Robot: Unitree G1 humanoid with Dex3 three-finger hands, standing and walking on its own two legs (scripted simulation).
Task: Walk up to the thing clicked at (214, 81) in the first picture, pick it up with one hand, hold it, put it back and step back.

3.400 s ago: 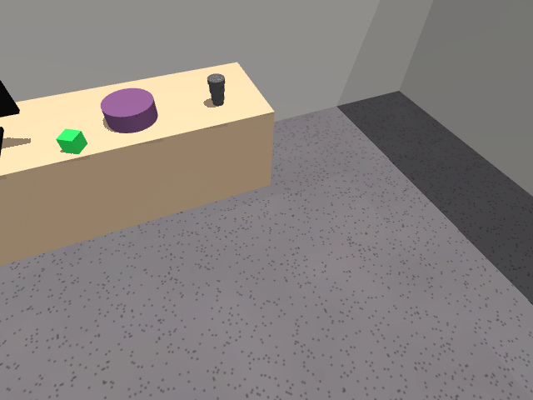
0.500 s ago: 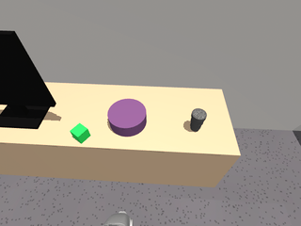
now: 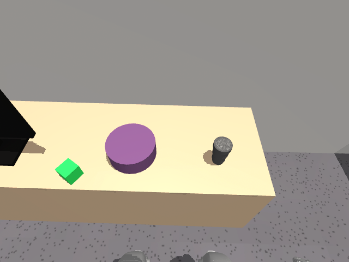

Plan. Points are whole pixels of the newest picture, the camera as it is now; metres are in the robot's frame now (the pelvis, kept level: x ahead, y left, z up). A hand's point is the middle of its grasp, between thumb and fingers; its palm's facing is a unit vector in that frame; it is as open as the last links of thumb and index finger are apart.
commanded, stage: walk up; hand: right
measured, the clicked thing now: (220, 152) +0.53 -0.17 -0.23
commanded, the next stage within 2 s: stand in 1.28 s
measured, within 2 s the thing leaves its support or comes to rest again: neither
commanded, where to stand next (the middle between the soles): +0.07 +0.03 m, yaw +0 degrees
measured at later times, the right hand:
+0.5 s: hand out of the picture +0.09 -0.25 -0.13, palm faces -0.05 +0.94 -0.34, open 7.4 cm
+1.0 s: hand out of the picture +0.13 -0.24 -0.12, palm faces -0.05 +0.95 -0.32, open 7.4 cm
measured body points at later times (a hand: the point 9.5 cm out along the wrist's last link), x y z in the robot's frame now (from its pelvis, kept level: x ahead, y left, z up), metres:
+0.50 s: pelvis +0.02 +0.01 +0.03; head +0.03 +0.01 +0.48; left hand +0.11 +0.31 -0.10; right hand +0.10 -0.30 -0.10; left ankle +0.02 +0.14 -0.71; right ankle +0.06 -0.13 -0.71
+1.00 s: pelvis +0.03 +0.00 +0.04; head +0.04 +0.00 +0.49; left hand +0.10 +0.31 -0.09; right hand +0.13 -0.29 -0.10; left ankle +0.02 +0.14 -0.71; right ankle +0.06 -0.13 -0.71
